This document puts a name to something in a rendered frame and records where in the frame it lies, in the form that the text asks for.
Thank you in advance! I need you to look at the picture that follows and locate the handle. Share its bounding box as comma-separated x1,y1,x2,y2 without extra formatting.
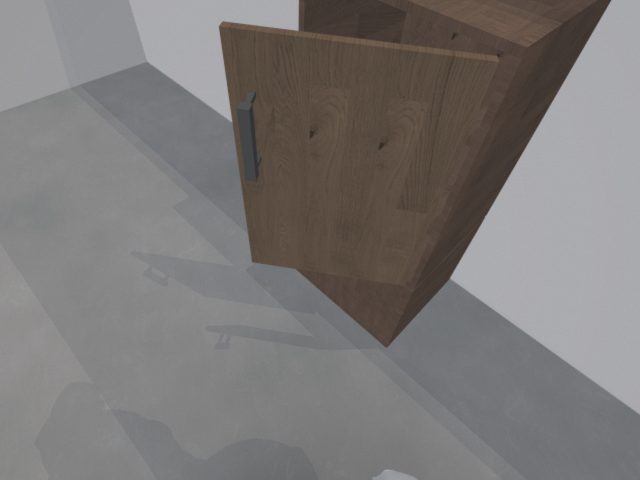
237,91,261,182

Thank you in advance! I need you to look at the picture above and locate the cupboard door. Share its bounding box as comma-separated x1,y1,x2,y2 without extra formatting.
219,21,499,286

